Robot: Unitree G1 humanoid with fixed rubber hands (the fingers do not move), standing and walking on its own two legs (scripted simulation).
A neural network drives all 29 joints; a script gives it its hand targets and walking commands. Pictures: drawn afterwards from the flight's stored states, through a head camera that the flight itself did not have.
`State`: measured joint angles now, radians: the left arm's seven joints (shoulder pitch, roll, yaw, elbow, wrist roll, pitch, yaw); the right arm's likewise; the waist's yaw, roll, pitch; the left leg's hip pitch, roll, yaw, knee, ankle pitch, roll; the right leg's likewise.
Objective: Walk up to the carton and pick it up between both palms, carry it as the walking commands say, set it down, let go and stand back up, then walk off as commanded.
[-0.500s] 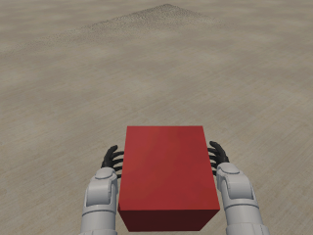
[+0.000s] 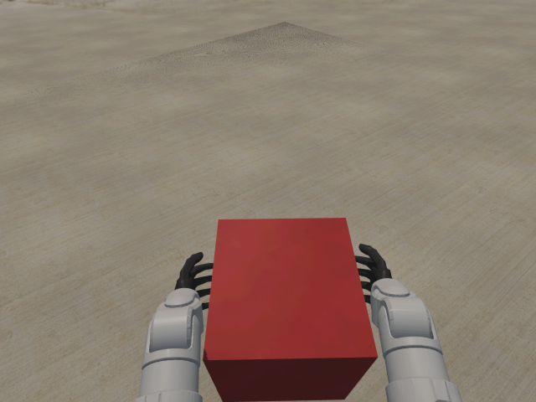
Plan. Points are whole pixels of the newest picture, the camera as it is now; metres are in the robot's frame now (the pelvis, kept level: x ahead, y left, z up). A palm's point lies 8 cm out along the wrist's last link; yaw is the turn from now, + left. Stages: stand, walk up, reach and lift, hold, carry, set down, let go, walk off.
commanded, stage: reach and lift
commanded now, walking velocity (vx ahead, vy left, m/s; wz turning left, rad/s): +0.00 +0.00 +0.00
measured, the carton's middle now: (283, 311) +0.29 -0.01 -0.02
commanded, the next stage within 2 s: hold in 0.04 s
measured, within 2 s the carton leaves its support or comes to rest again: neither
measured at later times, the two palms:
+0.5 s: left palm (189, 295) +0.29 +0.14 +0.04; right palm (380, 287) +0.29 -0.16 +0.04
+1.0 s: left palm (182, 348) +0.20 +0.13 +0.06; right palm (412, 343) +0.19 -0.17 +0.06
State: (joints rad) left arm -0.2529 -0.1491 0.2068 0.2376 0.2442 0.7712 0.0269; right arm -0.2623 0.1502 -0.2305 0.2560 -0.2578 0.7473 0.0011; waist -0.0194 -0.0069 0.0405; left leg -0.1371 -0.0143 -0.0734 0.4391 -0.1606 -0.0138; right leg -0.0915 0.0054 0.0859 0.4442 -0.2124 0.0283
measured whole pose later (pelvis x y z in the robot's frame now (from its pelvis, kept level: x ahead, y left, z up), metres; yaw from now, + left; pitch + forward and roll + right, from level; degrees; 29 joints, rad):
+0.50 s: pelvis +0.01 +0.00 +0.00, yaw +0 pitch -7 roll +0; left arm -0.21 -0.14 0.16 0.18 0.24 0.79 0.03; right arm -0.21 0.14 -0.19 0.21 -0.24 0.75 0.00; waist -0.01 -0.01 0.04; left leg -0.11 -0.01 -0.07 0.40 -0.16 -0.02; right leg -0.07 0.01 0.09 0.42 -0.21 0.02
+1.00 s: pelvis -0.07 +0.00 -0.03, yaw +0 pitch +0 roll +1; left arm -0.12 -0.13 0.07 -0.31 0.07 1.11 0.12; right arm -0.09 0.13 -0.11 -0.33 -0.09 1.10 -0.10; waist -0.02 -0.03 -0.08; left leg -0.54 -0.01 0.00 0.74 -0.28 0.00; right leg -0.53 0.00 0.10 0.76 -0.24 0.04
